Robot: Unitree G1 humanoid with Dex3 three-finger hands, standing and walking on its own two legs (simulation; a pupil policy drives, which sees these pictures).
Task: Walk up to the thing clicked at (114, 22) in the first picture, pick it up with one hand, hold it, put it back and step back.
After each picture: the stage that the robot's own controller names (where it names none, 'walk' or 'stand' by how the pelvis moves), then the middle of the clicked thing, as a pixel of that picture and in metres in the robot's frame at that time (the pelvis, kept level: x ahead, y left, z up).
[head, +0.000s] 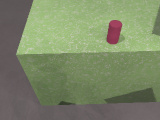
stand; (113, 32) +0.70 -0.13 -0.07
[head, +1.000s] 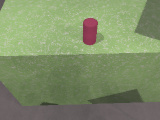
sink last; (89, 32) +0.62 +0.01 -0.04
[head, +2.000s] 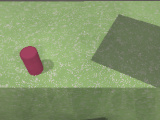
stand; (32, 61) +0.45 +0.24 -0.03
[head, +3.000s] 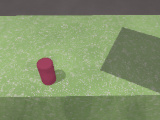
stand; (47, 71) +0.45 +0.17 -0.06
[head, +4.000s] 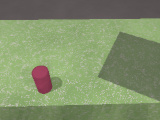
stand; (42, 80) +0.41 +0.19 -0.07
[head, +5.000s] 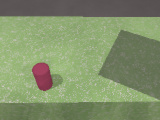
stand; (43, 77) +0.42 +0.19 -0.07
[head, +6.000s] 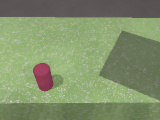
stand; (43, 77) +0.41 +0.18 -0.07
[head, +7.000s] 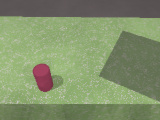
stand; (43, 78) +0.41 +0.18 -0.07
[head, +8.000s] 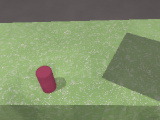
rise first; (46, 79) +0.41 +0.20 -0.07
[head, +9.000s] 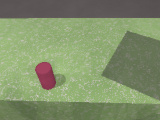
go down; (46, 76) +0.42 +0.20 -0.06
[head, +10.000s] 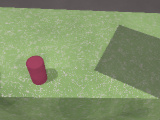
go down; (37, 71) +0.43 +0.19 -0.05
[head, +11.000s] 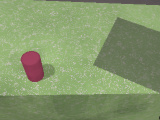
go down; (33, 67) +0.42 +0.19 -0.03
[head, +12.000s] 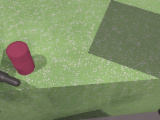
close in; (21, 59) +0.42 +0.20 +0.00
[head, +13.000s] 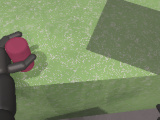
close; (21, 55) +0.43 +0.19 +0.01
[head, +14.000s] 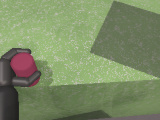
lift; (26, 70) +0.38 +0.19 +0.01
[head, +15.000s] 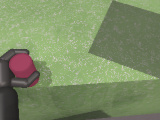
lift; (25, 71) +0.37 +0.19 +0.01
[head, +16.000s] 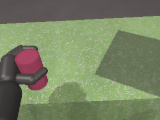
hold; (32, 70) +0.33 +0.17 +0.13
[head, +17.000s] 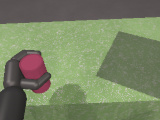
hold; (36, 74) +0.33 +0.16 +0.11
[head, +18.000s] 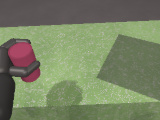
crouch; (25, 63) +0.35 +0.19 +0.14
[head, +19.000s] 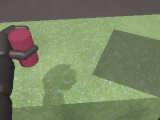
lower; (24, 48) +0.42 +0.20 +0.13
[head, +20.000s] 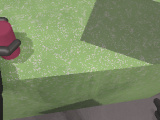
lower; (5, 41) +0.47 +0.22 +0.03
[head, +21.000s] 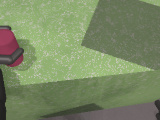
lower; (8, 49) +0.45 +0.21 +0.02
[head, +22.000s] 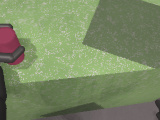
lower; (9, 47) +0.45 +0.21 +0.02
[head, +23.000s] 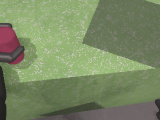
lower; (9, 46) +0.45 +0.21 +0.03
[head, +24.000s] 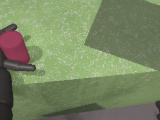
open; (15, 50) +0.44 +0.19 +0.02
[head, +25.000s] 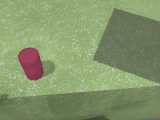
sink last; (32, 65) +0.41 +0.18 -0.01
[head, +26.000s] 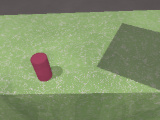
stand; (42, 67) +0.45 +0.21 -0.02
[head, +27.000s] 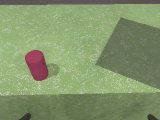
stand; (37, 66) +0.43 +0.20 -0.01
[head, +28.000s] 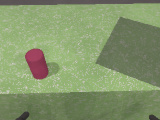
stand; (37, 64) +0.43 +0.20 -0.01
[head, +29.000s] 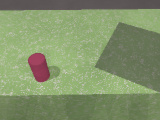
stand; (39, 68) +0.44 +0.20 -0.03
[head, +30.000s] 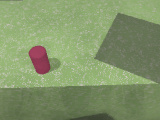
walk; (40, 60) +0.46 +0.19 -0.06
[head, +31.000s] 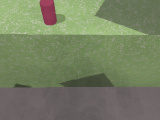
walk; (48, 12) +0.71 +0.20 -0.04
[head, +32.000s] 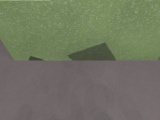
stand; out of the picture +1.02 +0.19 -0.04
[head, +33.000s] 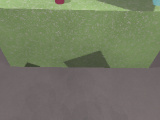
stand; out of the picture +1.05 +0.20 -0.06
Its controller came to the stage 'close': yes
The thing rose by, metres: 0.19
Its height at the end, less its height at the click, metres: +0.00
